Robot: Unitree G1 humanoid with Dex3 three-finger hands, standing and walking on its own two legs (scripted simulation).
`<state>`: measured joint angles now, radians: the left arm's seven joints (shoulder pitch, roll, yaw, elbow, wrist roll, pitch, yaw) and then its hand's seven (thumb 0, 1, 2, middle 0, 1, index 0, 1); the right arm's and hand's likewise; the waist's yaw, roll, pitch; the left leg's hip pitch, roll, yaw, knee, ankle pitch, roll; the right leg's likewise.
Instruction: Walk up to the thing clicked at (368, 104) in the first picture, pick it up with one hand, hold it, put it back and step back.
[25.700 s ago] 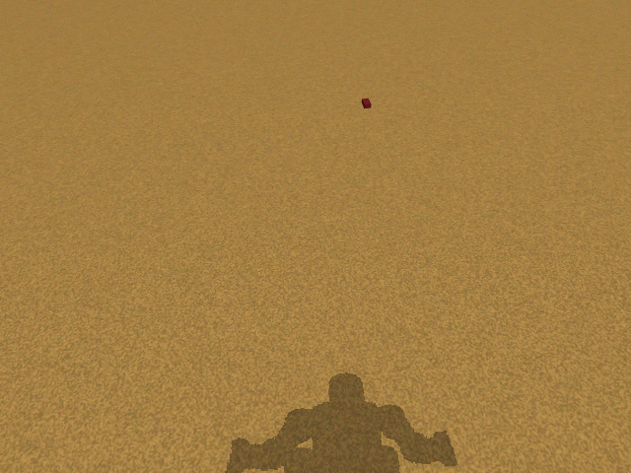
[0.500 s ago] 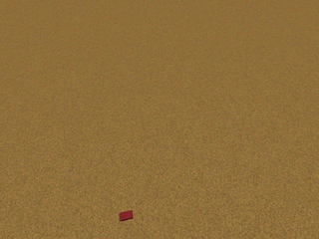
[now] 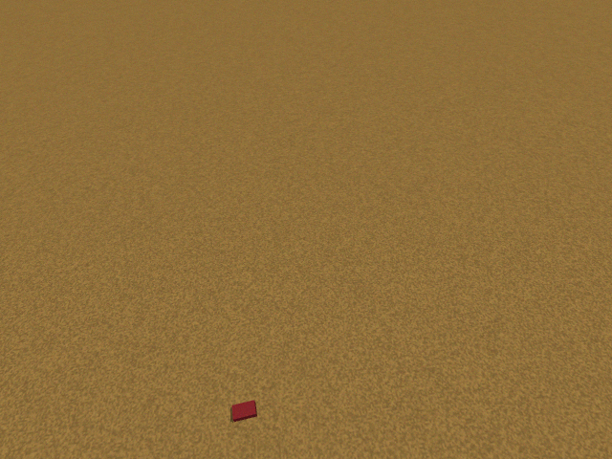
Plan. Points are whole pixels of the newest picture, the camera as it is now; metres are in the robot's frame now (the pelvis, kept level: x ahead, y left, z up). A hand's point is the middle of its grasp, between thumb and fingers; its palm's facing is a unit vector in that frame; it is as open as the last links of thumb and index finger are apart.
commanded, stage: stand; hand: left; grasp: from above
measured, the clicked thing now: (244, 410) +0.41 +0.24 -0.77
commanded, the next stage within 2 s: rise first in 0.30 s
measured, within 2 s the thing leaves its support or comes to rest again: neither
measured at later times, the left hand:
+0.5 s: hand out of the picture +0.10 +0.25 -0.16, palm faces +0.03 -0.94 -0.33, open 7.5 cm
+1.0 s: hand out of the picture +0.12 +0.26 -0.22, palm faces -0.14 -0.88 -0.45, open 12.8 cm
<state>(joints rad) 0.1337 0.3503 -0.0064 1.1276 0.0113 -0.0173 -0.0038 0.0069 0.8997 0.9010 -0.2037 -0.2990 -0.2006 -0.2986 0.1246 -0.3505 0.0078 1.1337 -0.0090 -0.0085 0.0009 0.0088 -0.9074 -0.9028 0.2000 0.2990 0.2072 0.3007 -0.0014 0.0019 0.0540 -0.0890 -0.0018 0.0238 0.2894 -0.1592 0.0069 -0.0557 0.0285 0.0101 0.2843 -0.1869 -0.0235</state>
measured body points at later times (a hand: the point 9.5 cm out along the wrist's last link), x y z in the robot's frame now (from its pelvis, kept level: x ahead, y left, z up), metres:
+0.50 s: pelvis -0.01 +0.00 -0.01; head +0.02 +0.00 +0.44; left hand +0.10 +0.30 -0.13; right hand +0.08 -0.29 -0.13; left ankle +0.00 +0.11 -0.75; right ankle -0.02 -0.10 -0.75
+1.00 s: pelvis -0.01 +0.01 -0.08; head +0.07 +0.03 +0.36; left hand +0.13 +0.31 -0.19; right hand +0.14 -0.24 -0.17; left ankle +0.00 +0.11 -0.75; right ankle -0.02 -0.10 -0.75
